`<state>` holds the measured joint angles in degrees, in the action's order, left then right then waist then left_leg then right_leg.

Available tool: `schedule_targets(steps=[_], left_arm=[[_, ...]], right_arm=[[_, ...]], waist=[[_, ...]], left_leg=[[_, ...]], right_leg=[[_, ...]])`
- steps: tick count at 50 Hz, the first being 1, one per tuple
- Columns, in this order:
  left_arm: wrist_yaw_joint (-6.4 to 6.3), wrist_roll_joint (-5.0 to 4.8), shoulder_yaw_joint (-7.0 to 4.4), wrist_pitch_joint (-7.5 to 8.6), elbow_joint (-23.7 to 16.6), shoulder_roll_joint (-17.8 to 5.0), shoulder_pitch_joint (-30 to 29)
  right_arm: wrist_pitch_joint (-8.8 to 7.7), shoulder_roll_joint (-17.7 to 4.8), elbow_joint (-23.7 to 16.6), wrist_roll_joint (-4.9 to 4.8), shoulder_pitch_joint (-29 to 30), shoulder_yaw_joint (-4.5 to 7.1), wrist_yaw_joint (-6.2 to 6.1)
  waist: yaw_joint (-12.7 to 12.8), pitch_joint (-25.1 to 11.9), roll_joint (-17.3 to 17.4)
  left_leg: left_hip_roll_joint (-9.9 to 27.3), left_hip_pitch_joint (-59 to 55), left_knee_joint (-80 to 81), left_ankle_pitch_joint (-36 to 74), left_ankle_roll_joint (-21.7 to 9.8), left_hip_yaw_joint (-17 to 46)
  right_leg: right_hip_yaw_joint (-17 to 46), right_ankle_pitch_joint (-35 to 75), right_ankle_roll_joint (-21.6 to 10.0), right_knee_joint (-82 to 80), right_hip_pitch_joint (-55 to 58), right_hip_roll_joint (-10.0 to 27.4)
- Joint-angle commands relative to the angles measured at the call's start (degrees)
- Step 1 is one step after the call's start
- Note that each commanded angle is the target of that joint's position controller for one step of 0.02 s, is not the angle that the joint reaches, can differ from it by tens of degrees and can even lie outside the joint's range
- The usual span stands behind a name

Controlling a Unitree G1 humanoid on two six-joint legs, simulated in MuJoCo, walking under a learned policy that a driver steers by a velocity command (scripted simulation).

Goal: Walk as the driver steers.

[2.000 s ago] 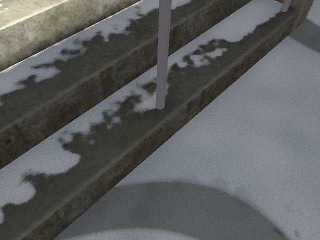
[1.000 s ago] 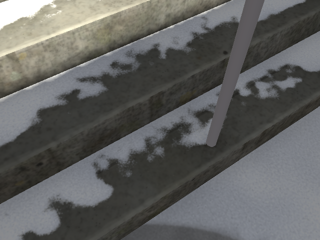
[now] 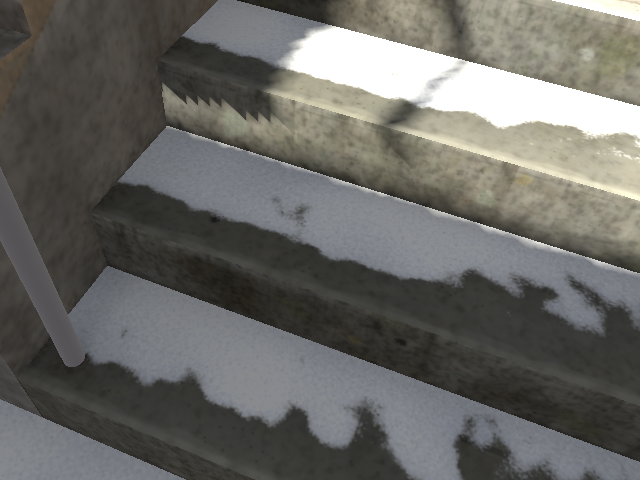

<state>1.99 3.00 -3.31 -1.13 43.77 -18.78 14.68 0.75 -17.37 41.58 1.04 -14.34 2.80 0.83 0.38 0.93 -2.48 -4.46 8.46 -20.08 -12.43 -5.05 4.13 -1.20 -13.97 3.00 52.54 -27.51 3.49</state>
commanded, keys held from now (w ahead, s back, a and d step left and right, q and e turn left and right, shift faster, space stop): w+shift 0.48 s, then s+e+shift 0.40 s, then w+e+shift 0.12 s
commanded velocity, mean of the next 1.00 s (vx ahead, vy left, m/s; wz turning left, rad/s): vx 0.49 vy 0.00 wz -0.21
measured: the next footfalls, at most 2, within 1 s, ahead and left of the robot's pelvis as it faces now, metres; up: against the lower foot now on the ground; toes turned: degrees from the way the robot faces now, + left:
right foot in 0.24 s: +0.16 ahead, -0.12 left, +0.00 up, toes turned +0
left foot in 0.66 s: +0.57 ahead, +0.13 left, +0.17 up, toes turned +4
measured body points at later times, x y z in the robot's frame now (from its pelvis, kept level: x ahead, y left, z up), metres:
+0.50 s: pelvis +0.22 -0.02 -0.01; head +0.24 -0.03 +0.44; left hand +0.17 +0.24 -0.14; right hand +0.43 -0.23 -0.10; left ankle +0.26 +0.12 -0.54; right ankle +0.12 -0.12 -0.75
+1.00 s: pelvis +0.41 +0.07 +0.13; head +0.44 +0.06 +0.58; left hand +0.70 +0.27 +0.07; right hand +0.46 -0.20 +0.02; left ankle +0.53 +0.13 -0.57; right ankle +0.41 -0.04 -0.42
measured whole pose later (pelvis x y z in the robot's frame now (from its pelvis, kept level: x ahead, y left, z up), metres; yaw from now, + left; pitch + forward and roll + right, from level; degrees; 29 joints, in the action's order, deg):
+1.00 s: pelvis +0.41 +0.07 +0.13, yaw -17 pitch +0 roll -1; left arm -4.3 3.5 -4.9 -6.5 30.1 -14.9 1.8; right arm 1.4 -12.2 39.1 3.4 -11.5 1.2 -5.3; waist 0.8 4.6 0.7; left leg 9.8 27.9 -42.6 -15.8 -5.8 -19.2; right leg -2.7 -12.9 2.9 93.4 -49.3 0.5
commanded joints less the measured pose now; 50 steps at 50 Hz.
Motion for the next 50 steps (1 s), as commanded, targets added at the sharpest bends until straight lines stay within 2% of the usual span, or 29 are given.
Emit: schedule_targets(steps=[1, 8, 11, 12, 13, 14, 15, 17, 22, 24, 25, 27, 29, 30, 31, 32, 33, 34, 35, 36, 37, 38, 39, 41, 44, 45, 46, 48, 50], left_arm=[[0.45, -0.26, -0.36, 2.04, -4.9, -3.0, -7.0], [-0.68, -1.04, 0.7, 4.03, -6.0, -1.5, -8.4], [-2.77, -0.6, -0.26, 5.21, -2.4, -2.6, 6.6], [-3.78, 0.38, -1.38, 5.8, -0.3, -6.8, 16.6], [-3.83, 1.54, -3.11, 6.2, 0.3, -13.8, 19.5], [-2.89, 0.89, -2.66, 6.34, 0.0, -10.1, 14.0], [-2.05, 0.34, -1.94, 6.31, -1.4, -6.5, 8.2], [-1.69, -0.73, -0.68, 6.89, -1.7, -2.5, 4.4], [-1.52, -1.67, -0.06, 8.66, 4.2, -1.9, 9.0], [-1.86, -1.07, -0.1, 9.31, 7.8, -2.0, 14.9], [-2.16, -1.73, 0.27, 8.97, 8.8, -1.1, 15.2], [-3.21, -1.23, 0.49, 8.54, 11.2, -0.3, 20.3], [-5.06, -1.46, 1.08, 6.37, 14.3, 1.3, 23.3], [-5.06, -1.5, 1.53, 4.63, 12.5, 1.5, 18.9], [-5.07, -2.8, 1.09, 3.94, 10.4, 0.2, 14.7], [-3.49, -2.81, -0.37, 4.96, 8.1, -6.4, 14.4], [-1.57, -4.67, -3.19, 6.65, 6.3, -14.6, 8.2], [-0.33, -6.47, -3.33, 9.26, 3.7, -11.7, 2.1], [0.19, -8.95, -1.78, 9.63, -3.4, -2.8, 1.7], [-0.48, -4.99, -3.06, 8.15, -1.0, -4.9, 5.9], [-1.33, -4.57, -2.97, 5.85, -2.6, -1.7, 4.2], [-2.3, -2.49, -2.78, 3.36, -2.6, 0.7, 3.9], [-3.05, -0.31, -2.5, 1.06, -2.6, 2.4, 3.4], [-5.23, 0.78, -2.0, -3.24, -4.4, 5.4, 2.3], [-7.88, -0.18, -1.41, -5.63, -10.7, 6.1, -2.3], [-8.42, 0.08, -1.18, -5.64, -11.0, 6.4, -1.8], [-7.82, -0.15, -1.1, -5.63, -12.7, 6.5, -1.8], [-6.78, 0.82, -2.44, -5.88, -15.0, 1.0, -3.1], [-5.12, 0.93, -3.13, -5.88, -17.2, -1.2, -5.7]], right_arm=[[-2.69, -8.4, -1.1, 0.01, -2.0, 1.68, -0.07], [-5.23, -8.6, 0.3, -0.57, -1.0, 1.34, -0.29], [-5.9, -7.8, 0.3, -0.83, 1.4, 0.99, -0.44], [-6.49, -5.0, -1.2, -0.7, 5.3, 0.06, -0.44], [-7.26, -0.2, -4.3, -1.42, 5.3, -1.07, 0.04], [-6.75, -2.2, -3.2, -0.13, 6.1, -0.8, -0.23], [-6.59, -2.5, -2.8, 0.73, 5.9, -0.78, 0.1], [-6.17, -2.2, -2.1, 1.93, 4.0, -1.01, 0.97], [-3.64, 1.0, -8.9, 2.43, 13.4, -2.39, 0.4], [-2.53, 4.0, -11.5, 2.39, 18.2, -3.13, -1.07], [-2.59, 4.2, -13.9, 3.13, 20.4, -3.54, -1.57], [-4.03, 5.2, -18.2, 2.95, 29.3, -4.26, -1.9], [-5.34, 8.5, -24.4, 2.31, 37.0, -6.77, -1.32], [-5.24, 9.3, -23.7, 1.31, 32.4, -7.67, -0.33], [-4.51, 11.6, -21.9, 0.31, 25.8, -8.53, 0.23], [-3.25, 7.2, -16.5, -0.53, 10.8, -5.55, -0.51], [-1.84, 1.9, -12.5, -0.82, -7.0, -2.45, -1.99], [-1.95, -2.4, -9.1, 0.94, -16.3, -0.29, -3.35], [-3.02, -12.6, -8.4, 2.02, -17.9, 2.28, -3.95], [-2.68, -10.0, -10.5, 0.76, -8.5, 2.35, -4.47], [-2.51, -5.2, -9.7, 0.33, -0.9, 1.13, -5.12], [-1.44, 0.8, -9.0, 0.08, 4.7, -0.27, -5.99], [-0.91, 4.9, -8.2, -0.09, 7.7, -1.2, -6.83], [-0.18, 8.2, -8.1, 0.52, 11.6, -2.44, -7.34], [0.36, 7.1, -7.9, 1.22, 10.0, -2.53, -6.64], [0.0, 5.8, -7.7, 2.47, 9.8, -2.07, -5.8], [0.13, 4.9, -8.9, 3.67, 10.5, -2.35, -6.18], [-0.18, 1.2, -7.8, 2.66, 7.9, -1.11, -5.9], [-1.18, -2.0, -6.8, 2.11, 4.0, 0.21, -6.3]], waist=[[-3.0, 0.8, 9.4], [-1.7, 3.7, 7.7], [6.8, -1.7, 3.6], [12.1, -5.4, -2.4], [9.7, -6.1, -14.8], [6.7, -2.3, -7.5], [3.8, 0.4, -2.3], [0.1, -0.2, -0.1], [-1.3, 5.1, -0.2], [0.3, 5.2, -3.5], [-0.9, 7.7, -1.3], [3.4, 9.7, -1.6], [5.3, 9.3, -2.5], [3.0, 5.8, 1.3], [0.0, -3.4, 0.7], [-4.5, -16.8, -5.5], [-15.2, -25.8, -11.2], [-19.8, -30.1, -6.9], [-16.6, -44.4, 28.6], [-10.6, -46.8, 17.4], [-5.5, -37.5, 13.5], [-2.0, -24.5, 6.5], [0.4, -13.2, 5.8], [3.7, -3.3, 8.1], [5.4, -3.6, 6.1], [6.0, -4.1, 5.7], [6.7, -6.3, 7.8], [5.6, -5.0, 10.5], [4.1, -4.2, 8.5]], left_leg=[[13.5, -5.3, 12.6, -12.8, -7.1, 14.7], [15.1, 6.0, 13.8, -13.3, -9.3, 14.9], [11.6, 9.7, -4.4, 17.8, -8.1, 10.5], [6.4, 17.1, -23.1, 23.8, -5.0, 4.4], [-2.4, 35.6, -39.4, -1.5, -1.9, 0.2], [-1.3, 42.9, -50.3, -9.3, -2.5, 4.9], [1.2, 46.3, -57.5, -5.2, -2.4, 6.1], [4.0, 44.0, -61.1, -0.4, -0.7, 4.9], [6.1, 53.2, -73.5, -2.8, 1.0, 0.2], [5.6, 65.4, -93.2, -12.8, 0.5, -3.6], [8.3, 70.6, -91.7, -16.3, 0.0, -3.8], [9.3, 81.7, -94.2, -24.9, -0.2, -7.8], [11.2, 80.3, -80.4, -32.2, -1.3, -7.5], [8.9, 59.8, -62.4, -22.0, -0.5, -14.0], [6.2, 27.2, -45.7, -7.0, -1.2, -12.0], [-0.7, 6.3, -49.9, -5.2, 0.0, -13.3], [-0.2, -6.1, -40.3, 4.5, -0.6, -9.8], [10.0, -18.5, -29.1, 20.9, -4.1, 4.1], [37.0, -27.6, -15.3, 69.2, -14.6, 35.4], [31.9, -21.0, -16.9, 67.4, -14.0, 34.2], [31.2, -11.5, -16.8, 49.4, -12.8, 26.7], [29.3, -1.5, -17.6, 31.9, -10.4, 19.8], [26.1, 8.6, -17.6, 21.2, -7.9, 13.5], [25.2, 23.5, -13.4, 15.3, -6.9, 5.2], [25.1, 22.6, -12.6, 21.8, -6.2, -2.7], [25.7, 22.4, -9.3, 9.3, -6.6, -3.7], [26.9, 20.8, -5.2, -6.5, -5.8, -2.2], [27.3, 17.1, 3.6, -33.0, -5.3, -1.6], [29.9, 13.0, 7.1, -41.5, -4.3, -0.5]], right_leg=[[-0.2, 2.9, -0.3, -7.4, -7.7, 0.0], [-2.0, 0.6, -4.5, -19.3, 7.8, -2.0], [-2.4, -1.4, -7.4, -28.7, 27.2, -4.7], [7.9, -7.5, -8.9, -34.0, 37.0, 3.1], [33.6, -22.6, -13.9, -41.9, 44.5, 16.0], [40.6, -25.2, -16.4, -41.4, 39.9, 18.0], [33.9, -24.5, -16.9, -39.3, 35.7, 16.6], [23.5, -17.3, -15.7, -41.9, 27.4, 12.9], [10.7, 0.5, -15.7, -46.4, 18.4, 9.3], [11.7, 5.4, -18.1, -46.5, 24.7, 11.6], [11.2, 10.2, -17.2, -46.3, 26.4, 11.8], [11.0, 28.3, -16.6, -45.1, 34.8, 12.0], [8.0, 42.3, -13.0, -47.0, 35.7, 10.1], [4.1, 51.9, -13.2, -49.9, 25.7, 5.8], [3.7, 61.6, -11.7, -48.7, 13.6, 4.1], [5.1, 86.3, -11.1, -38.4, 13.3, 4.9], [5.3, 97.4, -8.5, -23.1, 17.0, 5.3], [6.3, 67.6, -3.2, -5.4, 9.1, 1.7], [6.5, -15.3, 0.1, 34.9, -1.8, -15.7], [14.5, -10.4, -1.4, 48.2, -1.1, -10.4], [10.7, -6.6, -0.8, 48.8, -4.9, -7.0], [5.4, -4.7, -0.8, 46.4, -7.8, -2.8], [5.1, -3.8, -0.6, 44.5, -9.0, -1.1], [3.2, -4.7, -0.6, 51.0, -9.5, -2.4], [4.0, -2.6, 0.2, 49.7, -14.7, -3.4], [3.0, 0.3, 0.2, 49.9, -16.2, -3.1], [5.5, 3.4, 0.0, 47.6, -15.8, -1.1], [0.0, 2.2, -0.1, 42.4, -19.2, -1.8], [-1.3, 1.9, -0.4, 39.7, -21.0, -0.9]])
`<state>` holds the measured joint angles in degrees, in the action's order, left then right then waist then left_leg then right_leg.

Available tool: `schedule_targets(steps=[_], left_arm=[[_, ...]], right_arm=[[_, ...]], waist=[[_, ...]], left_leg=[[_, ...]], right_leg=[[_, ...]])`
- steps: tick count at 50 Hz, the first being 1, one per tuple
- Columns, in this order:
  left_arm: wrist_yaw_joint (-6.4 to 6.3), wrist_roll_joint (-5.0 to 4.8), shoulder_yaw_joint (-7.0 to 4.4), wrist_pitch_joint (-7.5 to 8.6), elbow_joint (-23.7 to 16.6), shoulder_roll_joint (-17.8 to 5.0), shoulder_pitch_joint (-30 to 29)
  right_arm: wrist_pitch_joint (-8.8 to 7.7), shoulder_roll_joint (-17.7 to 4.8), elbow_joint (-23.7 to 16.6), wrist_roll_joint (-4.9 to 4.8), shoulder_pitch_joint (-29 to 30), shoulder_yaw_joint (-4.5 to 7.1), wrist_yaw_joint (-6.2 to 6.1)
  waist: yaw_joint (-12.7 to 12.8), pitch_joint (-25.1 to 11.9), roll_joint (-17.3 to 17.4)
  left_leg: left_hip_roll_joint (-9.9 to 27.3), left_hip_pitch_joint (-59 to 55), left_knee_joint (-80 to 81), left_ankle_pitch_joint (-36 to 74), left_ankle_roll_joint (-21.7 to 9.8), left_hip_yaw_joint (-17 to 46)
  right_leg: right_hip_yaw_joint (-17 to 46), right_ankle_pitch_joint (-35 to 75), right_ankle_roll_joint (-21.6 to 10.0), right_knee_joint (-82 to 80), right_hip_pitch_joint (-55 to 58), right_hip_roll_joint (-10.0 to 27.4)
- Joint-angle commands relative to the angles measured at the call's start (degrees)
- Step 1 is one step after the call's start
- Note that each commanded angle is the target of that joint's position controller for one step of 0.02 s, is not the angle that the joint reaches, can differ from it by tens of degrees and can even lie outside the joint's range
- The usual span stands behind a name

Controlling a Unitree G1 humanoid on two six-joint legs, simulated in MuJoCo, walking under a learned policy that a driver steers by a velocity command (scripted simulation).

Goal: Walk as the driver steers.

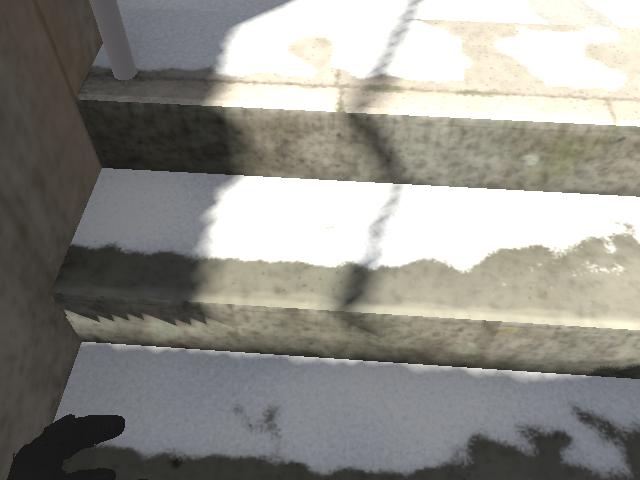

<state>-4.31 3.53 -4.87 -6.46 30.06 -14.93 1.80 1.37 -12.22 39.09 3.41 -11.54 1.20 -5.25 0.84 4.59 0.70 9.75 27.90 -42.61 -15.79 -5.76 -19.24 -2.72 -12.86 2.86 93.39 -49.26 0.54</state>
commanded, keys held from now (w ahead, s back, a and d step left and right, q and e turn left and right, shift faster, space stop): w+e+shift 0.40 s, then w+shift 0.06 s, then shift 0.28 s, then q+shift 0.26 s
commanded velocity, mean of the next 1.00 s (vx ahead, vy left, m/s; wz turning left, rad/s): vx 0.51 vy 0.00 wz -0.48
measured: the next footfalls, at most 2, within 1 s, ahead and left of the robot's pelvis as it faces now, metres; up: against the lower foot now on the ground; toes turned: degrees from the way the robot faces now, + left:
right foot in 0.30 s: +0.06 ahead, -0.10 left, +0.00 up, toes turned -23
left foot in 0.54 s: +0.17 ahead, -0.01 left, +0.00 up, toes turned -23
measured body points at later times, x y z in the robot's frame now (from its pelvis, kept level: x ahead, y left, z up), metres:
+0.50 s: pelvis +0.10 -0.06 +0.02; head +0.11 -0.06 +0.47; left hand +0.28 +0.14 -0.10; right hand +0.23 -0.33 -0.04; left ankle +0.11 +0.03 -0.67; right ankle +0.03 -0.09 -0.71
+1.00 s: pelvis +0.23 -0.23 +0.04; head +0.31 -0.26 +0.48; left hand +0.57 -0.30 +0.01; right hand +0.01 -0.34 -0.08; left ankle +0.15 +0.00 -0.69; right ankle +0.35 -0.40 -0.54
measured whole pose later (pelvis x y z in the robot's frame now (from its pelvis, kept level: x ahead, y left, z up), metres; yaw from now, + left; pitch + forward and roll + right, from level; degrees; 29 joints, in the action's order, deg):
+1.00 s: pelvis +0.23 -0.23 +0.04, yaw -27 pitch +5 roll -2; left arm 0.2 -0.3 3.0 -0.6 23.7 -3.8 -10.8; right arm -1.9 -7.6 55.8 0.0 -31.7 2.9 -0.5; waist -8.2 6.7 0.5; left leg 6.8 -5.4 -11.6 -14.7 1.7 -1.3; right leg -7.1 -19.1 -4.8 76.9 -62.3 3.4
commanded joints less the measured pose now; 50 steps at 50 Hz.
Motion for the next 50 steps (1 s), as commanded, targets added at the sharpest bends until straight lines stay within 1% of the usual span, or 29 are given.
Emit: schedule_targets(steps=[1, 6, 9, 11, 14, 15, 16, 17, 18, 20, 22, 24, 25, 26, 27, 28, 29, 31, 33, 36, 37, 40, 43, 45, 46, 47, 48, 49, 50], left_arm=[[1.6, 0.25, -1.66, -0.36, -3.9, -5.2, 6.6], [5.87, -1.68, -1.14, 0.84, -2.5, -4.4, 4.3], [7.6, -3.9, -1.53, 1.65, -0.8, -4.7, 12.7], [7.7, -4.39, -1.87, 2.25, 0.4, -5.3, 13.9], [6.93, -3.1, -1.54, 4.02, 5.4, -3.4, 18.1], [6.84, -3.08, -1.5, 4.84, 8.7, -3.0, 24.2], [6.8, -2.84, -0.06, 5.88, 9.1, -0.5, 27.0], [5.22, -2.07, -1.24, 6.03, 4.1, -6.7, 16.5], [4.68, -1.3, -2.11, 7.12, -0.6, -10.4, 6.2], [3.82, 0.01, -2.52, 7.8, -3.1, -11.1, 2.2], [3.36, -0.88, -1.15, 9.19, -0.9, -9.5, 8.0], [3.99, -1.52, -0.52, 10.12, 1.9, -7.1, 7.2], [4.02, -1.66, -0.59, 10.47, 3.5, -6.8, 7.4], [4.14, -2.56, -0.43, 10.35, 3.6, -5.7, 4.5], [4.43, -3.25, 0.33, 11.0, 1.2, -3.2, -3.0], [5.26, -2.07, 2.98, 12.11, -0.5, 6.6, -2.8], [5.66, -1.9, 2.13, 11.29, 0.3, 3.1, 6.6], [5.25, 0.06, 1.74, 9.81, 2.7, 0.9, 10.7], [5.46, 0.74, 1.65, 8.76, 1.0, 0.6, 4.4], [4.83, 0.11, 2.46, 7.2, -1.2, 3.5, -1.5], [4.24, -0.48, 2.67, 6.98, -2.1, 3.4, -3.5], [4.69, -0.68, 4.39, 6.9, -7.2, 4.7, -13.9], [5.3, -1.19, 6.13, 7.04, -12.5, 7.7, -22.5], [5.67, -1.35, 8.01, 7.18, -17.0, 10.5, -26.7], [6.59, -2.05, 8.26, 6.7, -15.8, 10.0, -22.0], [6.14, -4.22, 8.7, 6.16, -14.8, 12.6, -18.6], [4.76, -5.63, 6.1, 5.05, -11.0, 7.6, -9.7], [3.21, -5.28, 3.5, 5.3, -5.6, 3.3, 9.7], [2.0, -3.86, 1.49, 6.52, -3.3, -1.4, 19.4]], right_arm=[[-2.34, -8.9, -4.2, -0.05, 0.2, 2.64, -0.1], [-3.46, -10.3, -4.0, 0.34, -0.9, 4.07, 1.19], [-3.49, -13.1, -4.8, -0.45, 6.2, 4.56, 1.46], [-2.36, -11.9, -4.5, -0.47, 5.4, 4.28, 2.05], [0.48, -8.8, -3.4, -1.69, 3.1, 3.67, 3.06], [1.29, -7.0, -4.2, -1.76, 5.5, 3.17, 3.59], [1.65, -1.9, -8.0, -2.01, 13.5, 1.0, 4.47], [-0.11, 2.4, -17.2, 0.11, 18.5, -1.02, 5.65], [-2.08, 0.8, -17.6, 0.97, 14.5, -0.44, 6.14], [-4.09, -6.5, -13.3, 0.05, 8.3, 1.75, 5.26], [-4.67, -9.3, -13.6, -1.29, 8.8, 1.78, 5.38], [-2.76, -6.4, -12.1, -2.52, 2.7, 1.38, 4.1], [-2.23, -6.9, -10.0, -1.89, -2.0, 1.83, 3.4], [-2.34, -5.6, -6.2, -1.92, -12.0, 1.91, 2.82], [-2.91, -5.9, -1.2, -1.13, -24.3, 2.61, 1.94], [-4.04, -6.3, -0.3, 0.1, -19.4, 1.88, 2.27], [-4.19, -8.0, -2.7, 1.84, -9.9, 2.69, 2.63], [-5.31, -1.6, -3.5, -0.54, -3.7, 1.5, 3.69], [-7.34, 0.9, -1.6, -1.07, -3.4, 0.45, 3.6], [-8.88, -4.1, 5.4, -1.34, -13.9, 2.24, 3.73], [-8.76, -5.8, 6.3, -1.11, -14.7, 3.04, 4.05], [-7.36, -4.0, 10.5, -2.11, -18.6, 2.72, 3.1], [-6.17, -4.6, 13.9, -0.91, -25.1, 3.04, 1.02], [-4.24, -3.7, 16.5, -1.26, -27.7, 3.21, 0.66], [-3.01, -4.5, 14.4, -1.84, -22.9, 3.26, 1.54], [-2.76, -5.4, 12.9, -2.06, -19.3, 3.65, 2.5], [-2.99, -9.3, 11.7, -2.65, -20.0, 4.39, 4.2], [-5.18, -14.7, 9.1, -4.13, -14.8, 5.51, 5.9], [-7.58, -15.0, 4.2, -6.12, -6.1, 6.26, 7.2]], waist=[[3.1, -7.3, 3.6], [0.7, -7.7, 3.6], [6.2, -9.9, 7.8], [4.6, -6.0, 7.6], [3.3, -2.2, -3.5], [6.1, -1.5, -7.7], [9.4, 2.7, -10.3], [2.9, 2.7, -22.7], [-2.7, 0.5, -16.2], [-3.5, -6.7, -3.9], [-2.7, -8.9, 3.2], [-7.2, -8.3, -2.9], [-8.7, -9.7, -3.2], [-13.0, -14.8, -2.2], [-19.9, -17.1, 1.1], [-11.4, -12.3, 10.7], [-2.9, -6.9, 10.1], [1.3, -2.1, 2.8], [1.2, 0.7, 0.1], [-2.5, -1.8, 2.4], [-2.7, -1.6, 2.1], [-4.3, 0.3, 2.0], [-9.9, -1.7, 4.8], [-10.5, -3.5, 6.7], [-7.5, -7.5, 3.6], [-4.8, -9.8, 8.5], [-2.6, -15.8, 8.3], [7.2, -24.9, 11.1], [13.9, -31.4, 7.6]], left_leg=[[16.6, -8.4, 30.6, -39.1, -3.1, 22.7], [15.3, -17.1, 31.1, -34.2, 1.9, 11.8], [12.8, -11.9, 33.9, -28.2, 5.1, 4.5], [11.5, -15.4, 30.7, -26.4, 4.6, 2.9], [7.3, -15.7, 10.3, -25.8, 5.1, -1.7], [4.4, -5.3, -5.5, -26.9, 5.2, -0.8], [2.4, 4.4, -25.4, -29.1, 6.0, 1.4], [-8.0, 14.0, -34.0, -22.3, 9.9, 8.7], [-7.5, 17.5, -43.5, -13.0, 11.1, 16.5], [-6.0, 14.5, -47.9, -7.8, 10.8, 20.3], [-6.1, 6.5, -24.2, -11.5, 8.1, 19.4], [-9.3, -7.0, -0.9, -17.0, 4.7, 15.8], [-11.3, -10.4, 7.9, -15.5, 3.5, 13.6], [-11.7, -20.8, 17.7, -2.7, 2.1, 11.9], [-6.6, -37.7, 24.5, 7.3, -0.8, 17.9], [4.2, -40.9, 27.0, 12.2, -0.7, 34.9], [8.6, -35.0, 27.5, 9.7, -6.8, 49.3], [9.5, -25.0, 28.2, 6.2, -12.0, 42.5], [7.2, -22.3, 28.0, 14.3, -9.4, 33.8], [7.6, -27.8, 27.6, 33.3, -8.8, 26.7], [8.0, -29.5, 28.3, 32.3, -8.3, 25.1], [4.0, -31.8, 32.0, 27.7, -6.8, 23.7], [6.4, -46.4, 33.2, 35.4, -7.6, 27.7], [4.2, -43.1, 36.2, 35.2, -5.1, 26.2], [1.5, -34.0, 39.2, 37.1, -5.9, 22.6], [1.3, -23.0, 40.8, 46.6, -4.5, 21.3], [0.8, -21.1, 34.1, 68.8, -4.2, 20.0], [1.7, -18.6, 18.2, 91.4, -0.4, 19.5], [-4.4, -3.3, -1.2, 64.8, 5.6, 20.0]], right_leg=[[-0.2, 0.9, -0.5, -2.7, 0.1, 2.4], [-5.7, -4.0, -5.3, -20.8, 4.6, 2.3], [-8.2, -12.8, -10.0, -38.3, 26.8, 2.0], [-10.1, -15.5, -11.2, -48.8, 28.1, 2.0], [-11.5, -10.0, -12.0, -65.3, 32.1, -1.2], [-4.5, -10.0, -14.1, -63.5, 37.9, 0.5], [-1.0, 3.5, -13.9, -63.3, 35.2, 3.2], [31.8, -12.2, -19.7, -76.9, 25.8, 6.1], [43.5, -19.2, -23.4, -83.7, 25.1, 12.6], [34.4, -8.6, -23.1, -77.4, 27.3, 12.0], [26.1, 5.4, -18.9, -79.2, 32.6, 11.5], [18.4, 31.6, -16.9, -71.8, 35.7, 6.5], [15.3, 54.1, -17.2, -62.2, 40.7, 5.2], [12.3, 62.0, -15.4, -50.7, 40.7, 3.6], [12.8, 48.4, -12.4, -35.8, 25.8, 0.0], [11.7, -5.3, -9.2, -24.3, 7.5, -9.0], [13.7, -5.8, -7.4, -15.6, -2.5, -10.4], [12.3, -7.2, -4.5, -2.1, -4.4, -8.6], [13.7, -7.9, -3.3, 3.8, -9.9, -6.8], [9.6, -11.7, -4.6, 19.8, -19.0, -7.8], [9.6, -15.2, -5.3, 22.2, -22.6, -6.8], [1.0, -17.0, -6.2, 14.0, -27.9, 0.1], [-1.1, -22.8, -6.3, 13.3, -40.4, 5.2], [0.7, -19.8, -7.3, -0.5, -31.4, 7.4], [-4.5, -10.7, -7.1, -16.2, -12.7, 5.7], [-3.9, -10.4, -8.4, -24.4, 8.0, 3.1], [-10.0, -14.2, -8.9, -26.5, 23.1, -3.8], [-5.6, -3.9, -10.9, -27.4, 40.9, -4.2], [12.9, 3.6, -12.8, -39.3, 56.4, 7.1]])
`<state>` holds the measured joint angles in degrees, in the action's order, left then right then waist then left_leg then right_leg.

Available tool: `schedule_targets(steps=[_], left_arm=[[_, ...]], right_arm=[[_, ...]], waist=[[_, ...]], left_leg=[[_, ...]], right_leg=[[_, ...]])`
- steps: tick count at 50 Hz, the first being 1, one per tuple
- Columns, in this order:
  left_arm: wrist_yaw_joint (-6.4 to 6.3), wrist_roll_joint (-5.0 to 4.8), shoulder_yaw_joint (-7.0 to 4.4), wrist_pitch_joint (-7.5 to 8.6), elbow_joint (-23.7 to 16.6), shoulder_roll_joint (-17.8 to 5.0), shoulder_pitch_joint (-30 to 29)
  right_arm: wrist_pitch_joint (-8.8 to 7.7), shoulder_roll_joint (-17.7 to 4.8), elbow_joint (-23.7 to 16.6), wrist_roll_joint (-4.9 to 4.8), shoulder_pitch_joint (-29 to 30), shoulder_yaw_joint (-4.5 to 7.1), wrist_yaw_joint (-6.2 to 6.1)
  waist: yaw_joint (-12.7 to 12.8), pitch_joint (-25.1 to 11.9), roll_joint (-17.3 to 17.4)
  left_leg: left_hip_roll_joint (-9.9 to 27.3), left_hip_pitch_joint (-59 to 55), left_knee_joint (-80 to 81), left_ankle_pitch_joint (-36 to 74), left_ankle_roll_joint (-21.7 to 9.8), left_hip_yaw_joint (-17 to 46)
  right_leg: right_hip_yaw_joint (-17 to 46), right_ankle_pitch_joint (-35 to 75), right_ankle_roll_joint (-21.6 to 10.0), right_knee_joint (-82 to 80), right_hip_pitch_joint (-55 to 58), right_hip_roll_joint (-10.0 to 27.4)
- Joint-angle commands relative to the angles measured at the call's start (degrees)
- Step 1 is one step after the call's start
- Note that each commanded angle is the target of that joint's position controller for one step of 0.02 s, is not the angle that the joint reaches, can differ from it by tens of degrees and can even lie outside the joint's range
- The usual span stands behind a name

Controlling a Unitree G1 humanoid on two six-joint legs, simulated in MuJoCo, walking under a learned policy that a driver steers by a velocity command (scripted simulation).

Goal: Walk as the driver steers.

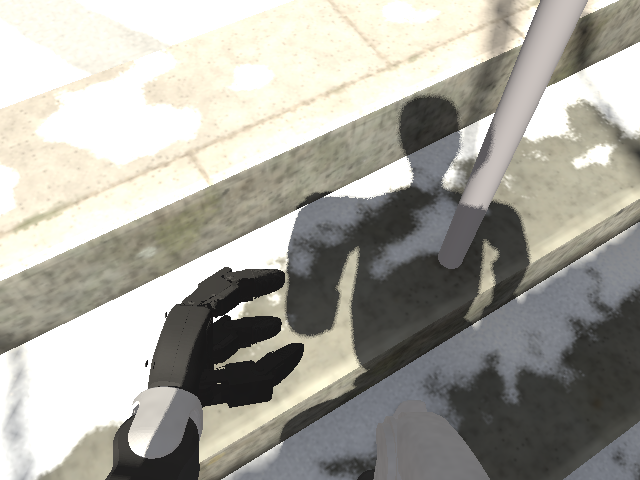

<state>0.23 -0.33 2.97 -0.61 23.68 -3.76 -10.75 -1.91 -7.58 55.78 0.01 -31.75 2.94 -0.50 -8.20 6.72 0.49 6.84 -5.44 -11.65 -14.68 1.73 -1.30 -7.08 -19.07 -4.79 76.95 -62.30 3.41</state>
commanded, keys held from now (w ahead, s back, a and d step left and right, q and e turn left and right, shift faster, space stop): q+shift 0.20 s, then w+q+shift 0.64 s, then w+shift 0.16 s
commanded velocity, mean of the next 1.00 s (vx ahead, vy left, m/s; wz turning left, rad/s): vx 0.59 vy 0.00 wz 0.85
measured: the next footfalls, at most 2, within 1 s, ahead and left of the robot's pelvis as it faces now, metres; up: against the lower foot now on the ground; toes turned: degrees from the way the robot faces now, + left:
left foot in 0.70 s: +0.17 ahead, +0.07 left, +0.17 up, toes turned +43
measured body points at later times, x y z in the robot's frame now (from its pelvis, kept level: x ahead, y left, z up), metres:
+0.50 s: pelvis +0.12 -0.05 +0.15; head +0.10 -0.03 +0.60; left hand +0.12 +0.24 +0.03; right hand +0.37 -0.22 +0.08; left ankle +0.10 +0.05 -0.46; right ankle +0.18 -0.11 -0.57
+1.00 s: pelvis +0.30 +0.09 +0.16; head +0.30 +0.12 +0.61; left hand +0.42 +0.41 +0.18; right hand +0.42 -0.14 +0.04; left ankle +0.14 +0.04 -0.57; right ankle +0.45 +0.06 -0.23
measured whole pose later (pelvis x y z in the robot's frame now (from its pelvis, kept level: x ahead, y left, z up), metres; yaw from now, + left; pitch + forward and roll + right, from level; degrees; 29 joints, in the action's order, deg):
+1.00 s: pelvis +0.30 +0.09 +0.16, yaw +52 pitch +4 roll -2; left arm 0.5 2.8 4.1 1.9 24.6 -2.2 -9.6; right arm -5.7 -10.4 52.5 2.4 -34.8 3.0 -0.3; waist -5.2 -1.9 0.3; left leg -3.2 1.5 -20.5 -21.7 -4.4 8.4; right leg -0.8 -28.4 -5.7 125.6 -77.1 3.9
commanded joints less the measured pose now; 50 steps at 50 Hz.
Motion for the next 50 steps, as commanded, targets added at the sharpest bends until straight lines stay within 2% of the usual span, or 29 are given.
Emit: schedule_targets(steps=[1, 2, 3, 5, 6, 8, 10, 11, 13, 16, 21, 22, 24, 25, 27, 28, 32, 34, 35, 36, 37, 38, 39, 42, 45, 47, 48, 49, 50], left_arm=[[-3.16, 2.92, -8.76, 1.48, 2.1, -20.7, 34.6], [-3.64, 2.29, -9.66, 0.65, -0.1, -20.3, 25.5], [-3.67, 1.81, -8.59, 0.59, 0.8, -16.9, 16.7], [-4.47, 0.63, -5.83, 0.02, 5.0, -6.6, 8.9], [-4.54, 1.04, -4.6, -0.25, 6.4, -3.6, 6.8], [-4.55, 2.76, -4.1, 0.48, 9.0, -3.8, 6.1], [-4.29, 3.28, -4.04, 0.81, 10.1, -4.5, 7.8], [-3.81, 3.78, -4.62, 1.25, 10.7, -6.6, 9.2], [-3.82, 3.76, -5.25, 1.29, 11.3, -9.7, 12.4], [-5.06, 4.12, -6.93, 1.68, 11.4, -16.3, 18.0], [-5.06, 2.83, -8.02, 3.02, 11.5, -18.7, 21.9], [-5.01, 3.25, -7.86, 3.78, 11.4, -18.7, 22.2], [-4.7, 2.72, -8.03, 3.88, 12.6, -18.9, 22.1], [-4.69, 2.34, -8.21, 3.73, 12.7, -20.1, 20.7], [-3.89, 2.38, -7.74, 3.29, 12.3, -19.5, 16.6], [-3.26, 1.9, -7.49, 3.19, 12.7, -18.6, 15.1], [-1.47, 2.7, -7.35, 1.33, 14.8, -18.6, 18.1], [-0.41, 1.53, -7.06, -0.05, 15.2, -17.8, 14.4], [-0.67, 1.32, -6.92, -0.49, 15.3, -18.2, 13.3], [-0.58, 0.78, -5.83, -0.03, 11.2, -17.8, 3.3], [0.18, -0.52, -4.32, 0.89, 3.8, -11.2, -0.2], [0.65, 1.87, -4.48, 2.74, 1.1, -11.3, 0.6], [1.2, 2.72, -4.43, 4.34, 0.8, -10.7, 1.3], [1.75, 5.26, -3.56, 6.46, 0.4, -9.4, 2.0], [0.15, 4.52, -1.34, 5.28, -2.8, -3.2, -7.2], [-0.29, 4.17, 0.27, 4.45, -5.8, 0.6, -13.2], [-0.29, 3.4, 1.37, 3.94, -7.2, 1.9, -14.5], [0.16, 2.32, 1.41, 3.6, -9.4, 0.4, -16.6], [0.59, 1.91, 0.9, 2.27, -9.0, -3.0, -13.0]], right_arm=[[-5.18, -15.2, -18.3, -4.43, 16.6, 3.53, 2.89], [-4.47, -13.6, -16.6, -0.97, 14.9, 4.11, 2.34], [-2.58, -9.0, -17.7, -0.21, 14.0, 3.54, 1.41], [0.94, -5.6, -16.9, 2.41, 11.3, 3.8, -0.27], [3.13, -4.4, -16.6, 3.36, 8.6, 3.46, -1.15], [5.71, -2.3, -17.9, 2.97, 10.4, 2.21, -2.61], [6.76, -1.5, -21.4, 3.19, 14.8, 1.3, -4.16], [6.86, -2.8, -22.0, 3.31, 14.0, 1.45, -4.19], [7.07, -6.8, -25.4, 3.92, 17.8, 2.24, -3.26], [7.3, -11.0, -27.6, 2.78, 20.7, 3.2, -1.32], [7.06, -10.1, -27.8, 1.73, 24.8, 2.8, 1.1], [6.79, -9.6, -28.3, 2.44, 27.3, 2.41, 1.46], [5.74, -10.1, -26.5, 0.77, 27.3, 2.55, 2.9], [5.25, -10.2, -26.6, 0.13, 26.8, 2.93, 3.61], [5.31, -10.2, -25.3, -0.91, 24.0, 3.21, 3.77], [5.43, -10.4, -25.2, -0.93, 23.2, 3.44, 2.7], [3.84, -11.4, -25.0, -0.02, 24.1, 3.65, 2.64], [2.82, -11.2, -21.9, 0.21, 17.6, 3.75, 1.95], [1.93, -13.0, -17.0, 0.1, 3.5, 4.66, 1.31], [1.39, -13.3, -14.0, -0.77, -7.7, 5.16, 1.28], [1.34, -16.7, -14.8, -0.76, 0.2, 5.46, 1.6], [0.86, -20.3, -19.9, 0.85, 10.0, 5.52, 1.37], [0.46, -20.9, -21.8, 2.4, 14.0, 5.63, 0.55], [-2.82, -17.0, -17.3, 2.78, 8.0, 3.73, 0.69], [-4.99, -13.9, -10.3, 3.62, -2.5, 2.86, 0.98], [-5.75, -11.6, -6.3, 3.09, -8.0, 2.49, 0.34], [-5.79, -11.4, -5.9, 2.86, -5.6, 2.11, 0.21], [-5.24, -9.5, -6.6, 1.71, -0.3, 1.89, -0.57], [-4.65, -10.5, -8.3, 0.98, 5.4, 1.46, -0.82]], waist=[[24.3, -48.0, -17.5], [19.8, -48.6, -12.6], [13.1, -40.8, -10.2], [5.5, -18.3, -7.8], [2.1, -10.7, -9.1], [0.3, -5.1, -5.5], [0.5, -5.2, -5.3], [0.4, -5.5, -7.8], [0.7, -6.4, -7.5], [3.8, -8.0, -5.9], [6.3, -8.0, -2.5], [6.8, -7.9, -1.5], [7.4, -10.0, -1.2], [6.1, -11.3, -4.9], [3.4, -11.3, -6.8], [2.9, -10.1, -7.1], [5.6, -4.5, -8.7], [2.5, -5.6, -2.5], [-3.4, -10.4, 4.6], [-11.3, -7.5, 7.4], [-3.4, -4.0, 20.2], [1.8, -4.7, 16.4], [3.0, -5.8, 9.7], [4.1, -9.0, -0.9], [1.9, -8.1, -0.3], [1.8, -4.0, 0.0], [4.1, -2.1, -1.7], [6.1, 3.4, -1.4], [8.4, 2.9, -2.4]], left_leg=[[-13.5, 35.7, -63.1, -4.0, 0.4, 2.8], [-11.9, 37.2, -87.1, -8.6, 0.2, 11.6], [-8.3, 41.6, -92.6, -3.9, 0.1, 10.1], [-3.7, 44.3, -88.5, 3.2, 0.1, 4.3], [-4.2, 42.8, -88.4, 3.0, -0.2, 3.5], [-6.5, 41.9, -90.7, 7.5, -1.2, 0.3], [-5.3, 48.1, -91.1, 8.6, -1.0, 1.1], [-5.4, 50.5, -91.9, 9.3, -1.3, 0.6], [-5.2, 55.1, -92.0, 10.1, -1.2, 0.3], [-4.5, 56.4, -84.3, 1.4, -1.4, -2.4], [-1.8, 58.6, -73.8, -1.2, -3.7, -2.4], [-2.1, 60.5, -70.7, -1.7, -3.9, -3.5], [-2.9, 53.3, -61.4, -3.7, -5.8, -8.7], [-1.9, 48.1, -58.5, -4.9, -7.0, -8.0], [-2.3, 39.0, -49.8, -6.4, -8.7, -10.1], [-2.5, 35.2, -47.4, -5.9, -9.1, -11.6], [-2.4, 40.0, -32.5, -10.0, -11.0, -12.9], [-5.1, 32.6, -22.5, -1.6, -12.6, -13.8], [-10.9, 19.7, -18.8, -3.9, -14.2, -12.0], [-9.0, 8.3, -21.4, -2.3, -17.3, -1.9], [-2.8, 4.6, -9.1, -8.3, -21.6, 27.7], [5.6, 1.4, 1.3, -17.9, -25.7, 51.6], [9.1, 1.0, 2.4, -17.0, -26.9, 49.5], [5.3, 3.8, -5.0, -9.2, -23.5, 38.9], [6.3, -2.1, -6.5, -1.5, -21.5, 34.3], [7.3, -0.7, -5.9, -0.1, -17.4, 29.1], [4.2, 7.4, -1.2, -4.4, -14.7, 23.9], [3.1, 20.6, 9.8, -4.9, -14.5, 22.1], [1.1, 31.4, 19.4, 0.8, -15.2, 17.1]], right_leg=[[43.6, 34.5, -12.0, -40.2, 77.0, 26.7], [47.8, 28.7, -11.4, -43.7, 66.4, 24.8], [43.4, 14.2, -10.0, -45.7, 57.0, 24.7], [27.9, -10.4, -5.5, -42.1, 37.8, 18.6], [20.9, -15.2, -3.9, -41.5, 27.8, 16.0], [13.0, -16.1, -4.1, -41.7, 18.8, 16.6], [11.7, -12.4, -3.7, -43.6, 21.9, 18.5], [12.0, -20.8, -3.3, -45.7, 23.8, 19.7], [14.1, -36.9, -1.8, -50.0, 27.1, 21.2], [13.0, -39.7, -1.5, -60.4, 37.6, 24.3], [6.5, -36.8, -1.1, -65.3, 50.3, 26.6], [4.6, -33.9, -0.9, -64.8, 53.9, 26.1], [-3.0, -30.6, 0.7, -66.3, 55.2, 23.9], [-4.6, -28.2, 1.0, -67.9, 54.8, 24.1], [-10.3, -25.4, 1.6, -67.8, 52.7, 21.0], [-11.9, -22.9, 1.4, -67.7, 51.3, 20.2], [-12.6, -17.1, -0.2, -64.3, 63.4, 19.9], [-16.1, 4.2, 0.9, -50.9, 65.0, 17.2], [-17.4, 17.6, 1.7, -32.8, 60.3, 14.1], [-13.5, 22.5, 3.3, -15.6, 40.3, 12.3], [-8.6, -6.9, 6.7, -5.0, 18.4, 0.9], [2.8, -8.8, 9.3, 10.3, 2.0, -3.9], [7.1, -3.8, 9.3, 20.4, -2.3, -0.9], [9.3, 2.1, 4.7, 39.8, -8.5, 0.7], [8.1, -6.5, 0.1, 66.6, -28.2, 0.2], [10.8, -14.7, -3.0, 67.8, -36.2, 1.3], [7.4, -12.9, -2.5, 54.4, -30.7, 1.7], [7.1, -14.3, -2.1, 38.2, -20.8, 3.2], [1.4, -8.4, -0.4, 21.8, -3.1, 2.7]])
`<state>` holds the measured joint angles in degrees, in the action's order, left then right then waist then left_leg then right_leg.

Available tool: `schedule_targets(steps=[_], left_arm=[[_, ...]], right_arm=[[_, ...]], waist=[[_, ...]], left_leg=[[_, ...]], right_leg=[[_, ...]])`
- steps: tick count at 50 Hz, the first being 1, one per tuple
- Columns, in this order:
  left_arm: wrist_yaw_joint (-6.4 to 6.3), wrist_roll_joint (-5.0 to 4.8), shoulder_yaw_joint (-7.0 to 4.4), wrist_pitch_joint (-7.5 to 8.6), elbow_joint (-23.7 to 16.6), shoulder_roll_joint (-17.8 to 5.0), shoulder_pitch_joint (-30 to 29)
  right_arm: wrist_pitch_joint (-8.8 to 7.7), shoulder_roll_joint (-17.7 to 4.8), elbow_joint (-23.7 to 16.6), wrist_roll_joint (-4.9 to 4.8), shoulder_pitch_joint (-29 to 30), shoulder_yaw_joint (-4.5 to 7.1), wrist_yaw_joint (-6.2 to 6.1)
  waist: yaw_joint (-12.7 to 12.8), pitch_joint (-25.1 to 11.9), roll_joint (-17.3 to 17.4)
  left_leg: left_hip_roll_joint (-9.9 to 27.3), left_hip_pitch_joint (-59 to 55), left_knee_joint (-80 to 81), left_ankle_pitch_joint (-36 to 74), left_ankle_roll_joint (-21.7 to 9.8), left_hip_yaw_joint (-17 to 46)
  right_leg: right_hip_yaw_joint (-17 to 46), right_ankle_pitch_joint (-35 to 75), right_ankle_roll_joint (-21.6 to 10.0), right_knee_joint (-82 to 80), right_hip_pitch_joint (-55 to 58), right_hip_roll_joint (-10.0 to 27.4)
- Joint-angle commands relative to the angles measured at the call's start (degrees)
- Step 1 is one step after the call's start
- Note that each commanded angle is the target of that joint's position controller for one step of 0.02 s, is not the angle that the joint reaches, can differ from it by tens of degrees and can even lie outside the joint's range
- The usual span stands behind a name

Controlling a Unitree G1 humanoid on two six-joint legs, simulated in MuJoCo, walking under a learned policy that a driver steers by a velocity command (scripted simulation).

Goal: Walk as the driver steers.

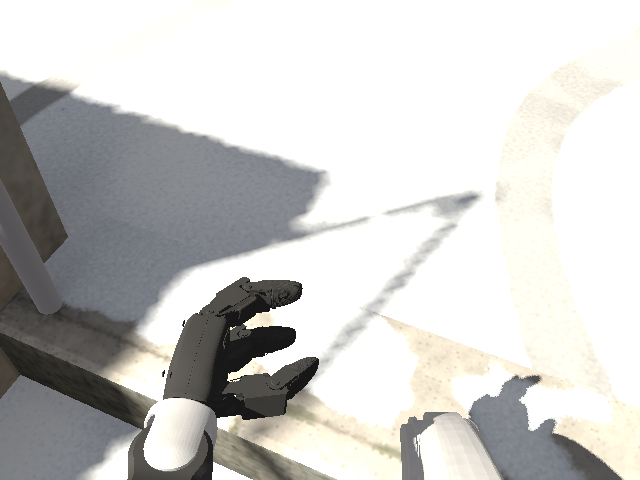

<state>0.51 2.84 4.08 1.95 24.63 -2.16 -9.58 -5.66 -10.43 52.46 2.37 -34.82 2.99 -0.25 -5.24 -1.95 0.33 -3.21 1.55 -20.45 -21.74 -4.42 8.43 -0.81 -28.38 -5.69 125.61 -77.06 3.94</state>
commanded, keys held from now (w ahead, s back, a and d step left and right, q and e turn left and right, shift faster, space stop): w+shift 0.24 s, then w+e+shift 0.76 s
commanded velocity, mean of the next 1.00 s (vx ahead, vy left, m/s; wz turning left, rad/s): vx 0.99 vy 0.00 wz -0.41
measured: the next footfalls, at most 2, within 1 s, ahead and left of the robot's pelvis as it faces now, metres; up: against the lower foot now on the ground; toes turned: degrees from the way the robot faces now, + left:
right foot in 0.12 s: +0.19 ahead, -0.13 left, +0.17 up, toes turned -2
left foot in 0.48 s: +0.57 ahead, +0.02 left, +0.34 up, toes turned +0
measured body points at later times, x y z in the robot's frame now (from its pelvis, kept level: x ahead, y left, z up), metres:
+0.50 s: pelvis +0.39 -0.06 +0.21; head +0.45 -0.08 +0.65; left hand +0.23 +0.13 +0.10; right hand +0.72 -0.15 +0.22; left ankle +0.53 +0.01 -0.40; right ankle +0.18 -0.14 -0.51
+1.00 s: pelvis +0.84 -0.20 +0.30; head +0.87 -0.20 +0.75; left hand +1.11 -0.03 +0.20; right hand +0.73 -0.45 +0.18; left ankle +0.65 +0.03 -0.26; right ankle +0.90 -0.25 -0.39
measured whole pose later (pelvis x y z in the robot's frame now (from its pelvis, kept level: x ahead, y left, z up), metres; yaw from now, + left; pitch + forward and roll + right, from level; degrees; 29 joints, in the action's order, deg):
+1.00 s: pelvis +0.84 -0.20 +0.30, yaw -28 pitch +2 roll -1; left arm 2.3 1.5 -4.5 0.8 38.3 -17.3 9.9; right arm -4.7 -14.6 47.6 1.8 -23.6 3.5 -0.7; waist -0.9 0.8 -1.3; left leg 4.5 4.7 -71.3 -20.3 0.9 -5.0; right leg -7.0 -15.3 -13.0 43.2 -30.6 -7.9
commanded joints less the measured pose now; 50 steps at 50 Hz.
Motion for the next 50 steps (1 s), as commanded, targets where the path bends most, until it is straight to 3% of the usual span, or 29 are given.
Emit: schedule_targets(steps=[1, 3, 5, 6, 7, 8, 9, 10, 13, 16, 20, 21, 22, 24, 25, 26, 27, 29, 30, 32, 34, 36, 40, 42, 45, 47, 48, 49, 50], left_arm=[[0.32, -1.32, -0.8, -0.97, -7.7, -4.1, -7.6], [-1.83, -1.51, -3.49, -1.94, 1.0, -7.5, 13.4], [-3.86, -2.15, -7.38, -1.27, -0.3, -15.3, 25.1], [-3.74, -2.05, -9.37, -0.88, 2.5, -18.9, 28.8], [-2.01, -0.76, -9.4, -0.82, 9.4, -21.2, 31.7], [-1.62, -1.59, -9.65, -0.5, 12.8, -19.8, 28.9], [-0.62, -1.61, -8.46, 0.32, 13.1, -13.1, 22.9], [-0.14, -1.81, -7.54, 1.37, 14.6, -9.8, 19.0], [-0.03, -1.11, -6.96, 4.73, 27.6, -5.9, 32.6], [0.56, -1.92, -5.97, 6.65, 29.4, -6.6, 30.2], [-1.49, -3.86, -6.25, 5.09, 34.8, -10.1, 47.8], [-2.23, -4.87, -5.8, 5.04, 31.0, -10.4, 43.2], [-2.33, -5.91, -7.35, 6.73, 28.3, -18.2, 44.3], [-0.9, -3.96, -12.51, 8.54, 23.4, -31.4, 34.5], [0.45, -3.62, -13.11, 9.42, 20.3, -27.9, 31.0], [2.66, -5.19, -11.54, 9.45, 17.1, -16.7, 30.5], [2.39, -3.32, -11.74, 8.85, 14.8, -14.4, 29.6], [0.6, -1.04, -8.64, 6.64, 10.2, -5.8, 24.8], [0.33, -0.83, -7.67, 5.02, 8.7, -4.2, 22.5], [0.93, -1.9, -5.25, 2.02, 7.9, -0.9, 24.6], [0.9, -3.4, -5.96, -0.28, 8.2, -4.4, 24.0], [0.84, -2.29, -6.29, -1.83, 5.2, -8.3, 17.2], [4.07, -1.39, -6.73, -2.24, 5.7, -11.9, 13.7], [4.65, -1.78, -6.91, -1.63, 6.0, -13.3, 11.2], [3.55, -2.56, -9.23, -0.99, 9.3, -19.3, 23.1], [1.45, -1.75, -12.55, -0.23, 14.9, -24.4, 39.6], [1.12, -2.73, -13.17, -0.59, 15.2, -26.9, 33.9], [0.96, -0.25, -13.85, -1.36, 12.5, -32.9, 31.2], [-0.08, -0.26, -13.81, -1.49, 12.3, -31.3, 33.6]], right_arm=[[-0.84, -6.9, -7.3, -1.97, 14.9, 1.24, -0.96], [-1.77, -15.1, -8.5, -5.43, 17.0, 3.32, -0.19], [-4.09, -22.6, -8.5, -4.44, 20.4, 7.09, 0.89], [-5.31, -18.5, -9.8, -3.21, 25.7, 7.09, 1.83], [-6.96, -2.8, -13.3, -1.04, 27.6, 2.8, 3.67], [-5.78, 7.8, -15.5, -0.7, 12.1, 0.51, 3.47], [-4.27, 5.5, -16.6, 0.1, 11.8, -0.08, 3.18], [-3.18, 4.9, -18.7, 1.25, 17.9, -0.4, 2.69], [-0.72, 10.2, -24.2, 1.76, 33.3, -4.16, 1.64], [1.74, 5.9, -29.2, 0.21, 44.7, -5.05, 1.2], [2.34, 6.6, -34.2, -0.62, 54.4, -7.73, 2.33], [2.19, 6.1, -31.1, -1.75, 48.4, -7.48, 3.18], [1.49, 4.5, -30.0, -2.99, 39.2, -6.32, 2.49], [3.83, -3.9, -26.2, -2.8, 19.2, -1.11, 0.36], [3.59, -11.5, -25.3, -0.66, 15.7, 1.64, 0.03], [2.5, -14.7, -20.5, -0.04, 14.7, 2.93, 0.99], [2.87, -10.4, -20.8, -0.36, 20.8, 2.86, 1.27], [0.12, -2.1, -13.7, -1.87, 25.4, 0.97, 1.07], [-1.02, 2.1, -8.6, -0.85, 22.8, -0.03, 0.89], [-2.83, 6.5, -2.6, 0.8, 18.1, -1.41, 0.55], [-4.0, 4.2, -1.6, 0.13, 19.4, -1.31, 0.6], [-4.92, -0.6, -1.5, -0.19, 21.4, -0.6, 0.56], [-5.39, -8.4, -1.8, -2.08, 18.7, 0.49, -0.98], [-4.62, -12.5, -2.1, -1.67, 13.4, 1.31, -1.12], [-0.72, -16.9, -4.6, -0.73, 11.9, 3.03, -1.78], [1.11, -17.5, -7.9, -0.52, 15.9, 3.84, -1.41], [0.57, -7.3, -11.2, 0.78, 19.2, 1.56, -0.37], [-0.88, -7.9, -18.8, -1.19, 16.2, 1.08, -0.1], [-2.81, -9.8, -20.2, -0.64, 19.8, 0.33, -0.1]], waist=[[7.9, 7.8, -0.3], [15.0, -10.7, 6.6], [25.3, -20.3, 7.6], [25.1, -20.7, 4.4], [18.4, -13.9, -15.4], [7.3, -14.2, -25.2], [2.0, -8.5, -10.3], [1.8, -2.0, -5.2], [4.6, 7.2, -1.2], [1.0, 15.0, -0.1], [6.9, 4.6, 0.5], [3.7, -3.1, 5.1], [0.3, -13.2, -1.1], [-14.2, -23.8, -8.3], [-13.4, -28.5, -1.9], [-8.9, -27.9, 16.8], [-5.2, -23.3, 8.0], [2.3, -4.3, -5.1], [3.9, 0.6, -8.9], [6.9, 3.2, -2.2], [9.6, 7.5, -2.3], [10.8, 12.1, -2.0], [8.7, 7.4, -0.7], [7.2, 4.8, 1.3], [13.6, -2.9, 8.3], [21.1, -8.1, 4.2], [14.1, -3.1, -6.9], [9.3, -14.4, -9.2], [11.2, -15.9, -1.5]], left_leg=[[10.0, 34.9, 31.3, 26.1, -8.5, 0.9], [11.9, 20.1, 12.3, 100.5, -8.0, -5.8], [14.0, 3.7, -25.4, 117.9, -2.7, -1.4], [8.1, 4.3, -45.5, 88.7, -1.9, 1.8], [-5.0, 26.4, -66.8, 17.8, -2.0, 8.3], [-9.7, 45.0, -82.6, 13.6, -1.7, 15.7], [-6.0, 49.6, -90.7, 19.0, -0.8, 8.3], [-4.5, 54.8, -98.1, 18.0, -1.5, 2.6], [-3.7, 74.2, -117.1, 7.5, -5.9, 3.2], [-0.1, 67.7, -90.6, -0.6, -3.9, -8.4], [4.2, 55.8, -71.5, -10.0, -4.1, -21.3], [0.7, 28.7, -57.0, -1.4, -4.0, -23.4], [-3.8, 8.0, -55.9, -1.9, -3.1, -21.5], [-2.1, 2.3, -41.9, -6.7, -3.2, -11.6], [4.8, -1.9, -32.2, -20.5, -6.0, 2.2], [18.8, -6.7, -13.8, -30.4, -12.4, 32.4], [22.7, -1.5, -2.1, -32.8, -12.5, 45.8], [23.3, 10.7, -2.0, -22.0, -11.3, 32.2], [21.6, 14.9, -3.7, -15.3, -9.1, 23.2], [18.4, 13.6, -3.9, -1.1, -5.7, 10.5], [18.7, 14.2, 2.7, 3.4, -2.0, 0.9], [15.4, 20.4, 11.3, 10.9, 2.3, -10.8], [10.3, 12.0, 18.2, 24.3, 1.1, -24.5], [12.6, 1.0, 13.4, 54.6, 1.4, -25.8], [16.8, -8.8, -9.5, 83.5, 2.2, -24.6], [13.4, 7.6, -45.3, 60.1, 1.8, -22.6], [3.9, 30.7, -64.8, -0.8, 2.4, -19.0], [0.7, 47.7, -77.0, -5.2, 5.0, -9.5], [3.7, 50.9, -75.3, 0.1, 5.0, -2.6]], right_leg=[[-8.2, 8.0, -0.2, -33.3, 35.0, 1.4], [-11.4, 7.0, -1.4, -37.5, 60.1, -6.5], [0.0, -2.3, -2.6, -63.8, 65.6, -6.3], [6.2, -4.1, -2.7, -77.1, 66.8, -4.1], [20.1, 24.0, -2.1, -81.1, 71.6, 2.5], [49.9, 30.6, -0.3, -101.9, 75.8, 11.4], [51.5, 16.9, -2.3, -103.1, 70.0, 13.6], [45.4, 8.2, -5.1, -102.2, 64.9, 12.4], [22.3, 9.9, -4.1, -104.4, 62.3, 8.7], [6.4, 27.0, -0.8, -114.6, 47.5, 1.2], [4.0, 40.2, -5.9, -127.4, 59.4, 0.6], [1.5, 66.9, -5.8, -125.3, 51.4, -1.4], [5.9, 98.9, -7.3, -118.5, 50.7, 3.5], [9.5, 118.6, -7.0, -90.4, 67.1, 8.4], [10.1, 102.6, -4.7, -69.8, 64.5, 3.8], [7.8, 34.8, -2.1, -41.4, 46.4, -10.0], [11.8, 24.9, -1.8, -20.2, 36.6, -9.2], [9.0, 25.2, -3.6, -11.9, 25.7, -3.2], [9.0, 22.2, -4.7, -10.8, 22.3, -2.0], [11.3, 17.5, -5.2, -8.7, 18.0, -1.0], [12.1, 13.1, -3.4, -21.3, 15.5, -0.2], [7.5, 17.4, -2.4, -41.9, 21.7, 0.1], [-5.1, 31.3, -1.9, -69.5, 39.0, -0.7], [-10.9, 28.5, -3.1, -77.8, 44.8, -4.7], [-12.5, 21.1, -5.8, -83.1, 57.5, -9.9], [-3.7, 16.8, -10.1, -93.8, 83.0, -9.8], [8.4, 25.6, -11.4, -86.8, 90.2, -2.4], [37.8, 20.4, -23.4, -98.2, 103.1, 7.4], [47.3, 12.8, -22.8, -108.8, 101.1, 10.6]])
